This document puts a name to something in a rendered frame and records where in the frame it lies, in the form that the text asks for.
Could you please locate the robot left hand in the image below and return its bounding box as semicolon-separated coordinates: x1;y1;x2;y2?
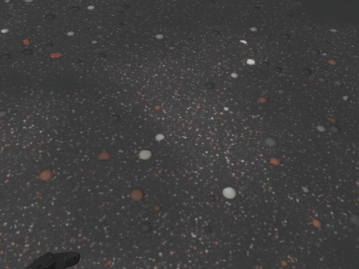
25;252;80;269

